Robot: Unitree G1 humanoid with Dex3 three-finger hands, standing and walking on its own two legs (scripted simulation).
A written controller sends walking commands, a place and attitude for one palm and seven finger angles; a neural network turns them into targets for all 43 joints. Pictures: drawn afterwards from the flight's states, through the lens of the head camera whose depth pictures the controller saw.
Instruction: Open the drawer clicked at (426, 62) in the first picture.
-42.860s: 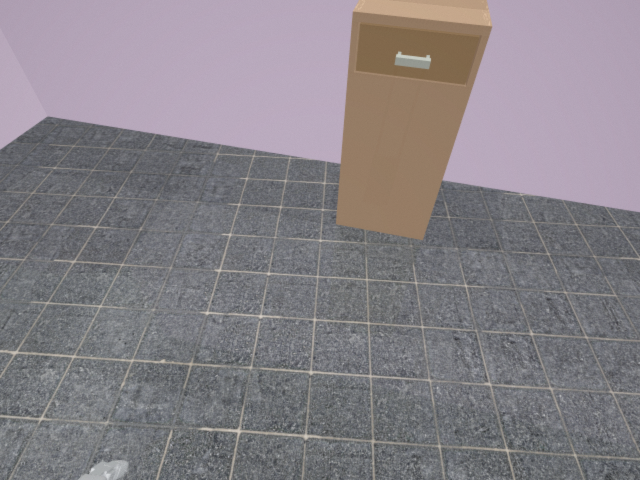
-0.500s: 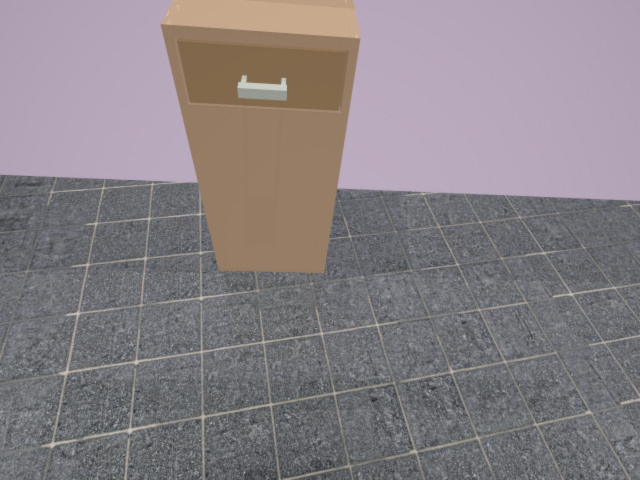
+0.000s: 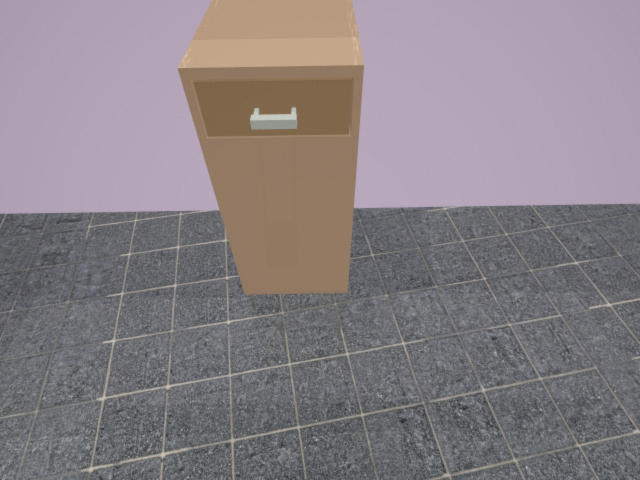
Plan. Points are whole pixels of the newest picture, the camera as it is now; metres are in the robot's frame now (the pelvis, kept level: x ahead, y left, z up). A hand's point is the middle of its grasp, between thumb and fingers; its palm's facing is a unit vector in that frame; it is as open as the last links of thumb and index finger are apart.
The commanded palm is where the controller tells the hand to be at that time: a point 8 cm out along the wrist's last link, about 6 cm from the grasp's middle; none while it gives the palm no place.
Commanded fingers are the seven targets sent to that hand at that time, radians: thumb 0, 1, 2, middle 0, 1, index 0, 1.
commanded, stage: let the arm hang, fingers relaxed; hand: left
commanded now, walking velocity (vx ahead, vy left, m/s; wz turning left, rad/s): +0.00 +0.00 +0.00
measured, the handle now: (274, 116) +0.84 +0.15 +0.00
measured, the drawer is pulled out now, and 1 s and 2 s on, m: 0.00 0.00 0.00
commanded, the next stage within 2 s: look to check the result in 0.26 s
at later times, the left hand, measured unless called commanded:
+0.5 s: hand out of the picture +0.10 +0.22 -0.16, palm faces -0.04 -0.94 -0.32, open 7.4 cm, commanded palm none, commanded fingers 0.00 0.90 0.90 -0.20 -0.30 -0.20 -0.30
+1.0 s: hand out of the picture +0.11 +0.22 -0.15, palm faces -0.03 -0.94 -0.34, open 7.4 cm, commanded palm none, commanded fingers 0.00 0.90 0.90 -0.20 -0.30 -0.20 -0.30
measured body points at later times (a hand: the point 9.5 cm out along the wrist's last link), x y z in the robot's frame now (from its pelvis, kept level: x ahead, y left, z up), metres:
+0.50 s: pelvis +0.02 -0.02 +0.00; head +0.04 -0.02 +0.45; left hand +0.11 +0.27 -0.13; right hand +0.07 -0.31 -0.14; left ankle +0.00 +0.10 -0.75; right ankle +0.02 -0.13 -0.75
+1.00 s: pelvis +0.03 -0.03 +0.00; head +0.05 -0.03 +0.45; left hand +0.11 +0.27 -0.13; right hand +0.10 -0.32 -0.13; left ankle +0.00 +0.10 -0.75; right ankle +0.02 -0.13 -0.75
